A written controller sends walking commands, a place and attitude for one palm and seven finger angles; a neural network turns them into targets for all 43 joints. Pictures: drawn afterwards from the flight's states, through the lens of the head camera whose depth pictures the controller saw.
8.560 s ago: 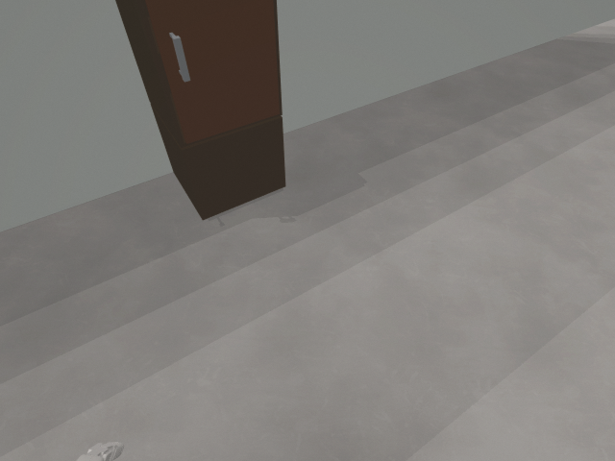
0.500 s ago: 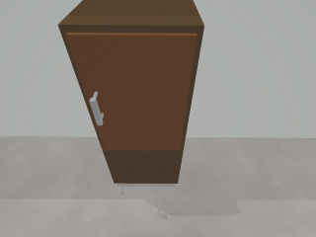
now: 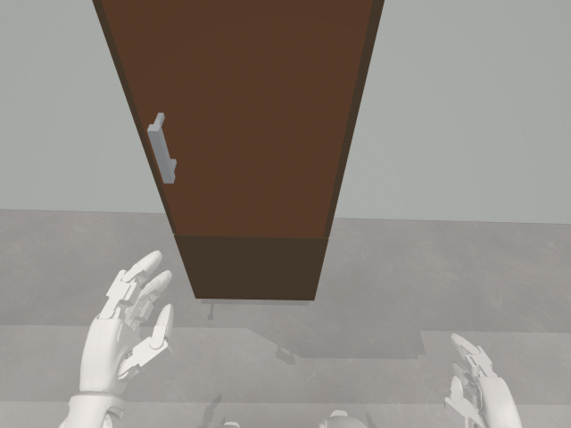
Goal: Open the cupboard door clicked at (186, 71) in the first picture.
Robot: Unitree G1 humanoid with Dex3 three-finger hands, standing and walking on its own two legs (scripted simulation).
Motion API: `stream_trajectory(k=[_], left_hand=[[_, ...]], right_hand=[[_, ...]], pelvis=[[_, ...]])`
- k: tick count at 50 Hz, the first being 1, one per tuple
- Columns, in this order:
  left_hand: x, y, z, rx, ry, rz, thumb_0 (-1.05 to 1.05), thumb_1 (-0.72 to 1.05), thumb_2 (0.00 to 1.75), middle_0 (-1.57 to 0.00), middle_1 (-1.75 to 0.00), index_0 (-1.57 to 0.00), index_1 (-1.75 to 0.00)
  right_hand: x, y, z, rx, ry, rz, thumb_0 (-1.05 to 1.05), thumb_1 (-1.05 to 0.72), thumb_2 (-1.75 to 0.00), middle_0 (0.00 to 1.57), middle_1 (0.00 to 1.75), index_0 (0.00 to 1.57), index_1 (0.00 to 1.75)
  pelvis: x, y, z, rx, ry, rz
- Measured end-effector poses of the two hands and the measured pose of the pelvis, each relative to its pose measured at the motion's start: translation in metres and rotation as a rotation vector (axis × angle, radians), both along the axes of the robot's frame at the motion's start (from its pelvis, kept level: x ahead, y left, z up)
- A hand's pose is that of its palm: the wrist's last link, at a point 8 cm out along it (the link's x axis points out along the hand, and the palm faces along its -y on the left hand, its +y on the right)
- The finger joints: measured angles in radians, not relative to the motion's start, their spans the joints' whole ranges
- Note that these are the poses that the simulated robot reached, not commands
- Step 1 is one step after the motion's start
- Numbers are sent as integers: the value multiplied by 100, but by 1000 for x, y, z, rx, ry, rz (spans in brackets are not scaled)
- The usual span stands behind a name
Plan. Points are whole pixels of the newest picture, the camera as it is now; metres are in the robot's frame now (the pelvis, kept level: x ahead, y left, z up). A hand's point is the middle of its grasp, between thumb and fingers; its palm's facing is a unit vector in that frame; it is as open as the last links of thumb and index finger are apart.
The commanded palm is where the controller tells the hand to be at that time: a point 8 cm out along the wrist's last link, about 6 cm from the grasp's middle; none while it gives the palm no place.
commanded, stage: raise the hand with hooked fingers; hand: left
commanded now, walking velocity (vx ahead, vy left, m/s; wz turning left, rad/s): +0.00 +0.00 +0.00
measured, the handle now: (164, 149) +0.60 +0.26 +0.03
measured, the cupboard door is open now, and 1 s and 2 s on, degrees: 0 0 0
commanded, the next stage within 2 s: move the hooked fingers beside the handle in 1.78 s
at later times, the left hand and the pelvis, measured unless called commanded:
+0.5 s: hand (134, 340) +0.24 +0.21 +0.01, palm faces +0.02 -1.00 -0.05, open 10.9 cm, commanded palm +0.20 +0.27 +0.02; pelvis +0.02 -0.01 -0.03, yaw +1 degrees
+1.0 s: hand (102, 309) +0.27 +0.26 +0.03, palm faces +0.04 -1.00 -0.06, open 13.6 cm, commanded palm +0.24 +0.31 +0.04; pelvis +0.02 +0.00 -0.02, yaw +1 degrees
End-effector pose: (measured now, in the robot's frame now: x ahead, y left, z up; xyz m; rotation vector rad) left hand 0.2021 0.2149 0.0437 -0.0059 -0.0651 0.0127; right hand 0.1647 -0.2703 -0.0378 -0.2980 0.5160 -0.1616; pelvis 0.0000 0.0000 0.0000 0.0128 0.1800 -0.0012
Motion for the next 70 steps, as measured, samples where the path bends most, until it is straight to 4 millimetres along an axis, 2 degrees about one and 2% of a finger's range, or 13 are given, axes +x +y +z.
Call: stream_trajectory(k=[3, 6, 9, 12, 16, 20, 25, 30, 34, 38, 51, 58, 70], left_hand=[[-13, 1, -31, -14, 62, -39, 1, 67, 80, -22, -46, -22, -46], [-34, 12, -56, -26, 190, 24, 1, 59, 77, -22, -50, -23, -50], [-50, 26, -54, 10, 213, 109, 2, 52, 74, -23, -55, -23, -55], [-49, 35, -39, 57, 134, 135, 2, 45, 71, -23, -59, -23, -59], [-26, 36, -28, 83, 73, 57, 2, 36, 67, -24, -65, -24, -65], [-2, 36, -32, 62, 149, -23, 1, 26, 63, -24, -71, -25, -71], [11, 48, -27, 52, 192, 7, 1, 15, 58, -26, -79, -26, -79], [16, 61, -20, 69, 145, 45, 1, 3, 53, -26, -86, -26, -86], [21, 64, -21, 69, 135, 21, 1, -6, 49, -27, -92, -27, -92], [26, 69, -21, 67, 130, 5, 0, -16, 45, -28, -98, -28, -98], [43, 96, -7, 68, 107, 27, 0, -43, 33, -30, -116, -30, -116], [56, 110, 0, 64, 97, 30, -1, -48, 31, -30, -119, -30, -119], [81, 122, 8, 58, 96, 13, -1, -50, 30, -30, -120, -30, -120]], right_hand=[[39, 2, 4, -16, -86, 41, 2, -91, -90, 20, 30, 20, 30], [69, 14, 2, -12, -122, 87, 1, -91, -90, 20, 30, 19, 30], [87, 32, -9, 5, -105, 143, 1, -91, -90, 20, 30, 19, 30], [92, 50, -31, 34, -45, 196, 1, -91, -90, 20, 30, 20, 30], [79, 66, -62, 90, 60, 212, 1, -90, -90, 20, 30, 20, 30], [54, 66, -79, 140, 153, 144, 1, -90, -90, 21, 30, 20, 30], [22, 48, -78, 134, 220, 39, 1, -90, -90, 21, 30, 20, 30], [4, 23, -70, 68, 249, -9, 1, -90, -90, 21, 30, 20, 30], [1, 9, -61, 19, 243, -23, 1, -90, -90, 21, 30, 20, 30], [6, 7, -50, -3, 215, -23, 1, -90, -90, 20, 30, 20, 30], [23, 40, -40, 42, 173, 66, 1, -90, -90, 21, 30, 20, 30], [17, 45, -43, 48, 204, 70, 1, -90, -90, 21, 30, 20, 30], [-7, 27, -42, 15, 269, 12, 1, -90, -90, 21, 30, 20, 30]], pelvis=[[1, -4, -19, -2, 32, -2], [6, -8, -30, -13, 56, 9], [10, -11, -36, -33, 77, 28], [12, -13, -41, -54, 98, 48], [12, -14, -45, -69, 120, 60], [14, -14, -42, -66, 130, 52], [19, -12, -32, -54, 131, 35], [21, -9, -28, -51, 129, 33], [20, -6, -26, -51, 124, 33], [20, -4, -24, -52, 116, 32], [17, 1, -16, -59, 93, 38], [16, 3, -13, -60, 87, 37], [17, 4, -8, -54, 92, 24]])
